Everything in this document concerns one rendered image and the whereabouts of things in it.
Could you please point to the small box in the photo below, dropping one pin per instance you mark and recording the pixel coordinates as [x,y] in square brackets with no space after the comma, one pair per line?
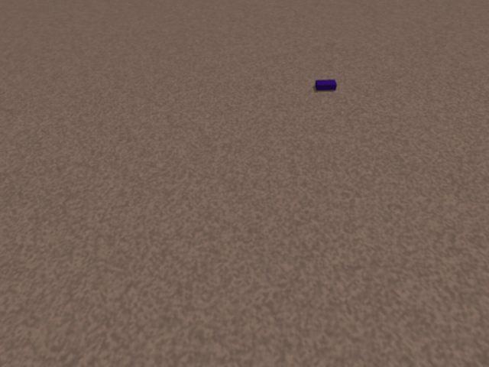
[325,85]

